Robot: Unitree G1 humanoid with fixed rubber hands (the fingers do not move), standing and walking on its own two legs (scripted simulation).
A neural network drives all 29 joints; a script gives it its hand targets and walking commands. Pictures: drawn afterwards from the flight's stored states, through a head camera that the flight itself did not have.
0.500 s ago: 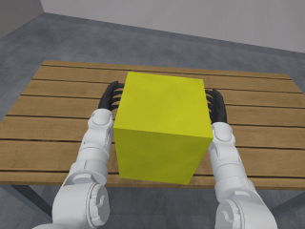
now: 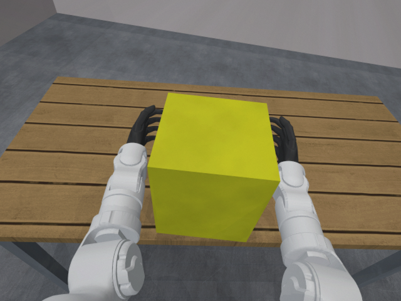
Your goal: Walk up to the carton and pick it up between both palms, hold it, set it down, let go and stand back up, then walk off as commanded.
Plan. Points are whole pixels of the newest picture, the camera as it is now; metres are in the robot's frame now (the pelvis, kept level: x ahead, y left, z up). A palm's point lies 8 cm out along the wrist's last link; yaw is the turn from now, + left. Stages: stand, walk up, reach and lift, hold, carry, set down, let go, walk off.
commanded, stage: set down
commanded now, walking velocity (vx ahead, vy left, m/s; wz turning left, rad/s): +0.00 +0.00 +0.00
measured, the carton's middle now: (208, 171) +0.39 -0.03 +0.04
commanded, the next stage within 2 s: none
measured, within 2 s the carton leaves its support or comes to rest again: neither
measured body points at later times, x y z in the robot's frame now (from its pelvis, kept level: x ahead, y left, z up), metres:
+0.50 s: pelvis +0.00 +0.00 +0.00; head +0.02 +0.03 +0.45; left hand +0.44 +0.12 +0.10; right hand +0.39 -0.18 +0.11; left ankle -0.05 +0.08 -0.75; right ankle +0.00 -0.13 -0.75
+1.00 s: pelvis -0.01 +0.00 -0.01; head +0.03 +0.01 +0.44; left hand +0.44 +0.15 +0.06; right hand +0.37 -0.18 +0.04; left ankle -0.05 +0.08 -0.75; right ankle +0.00 -0.13 -0.75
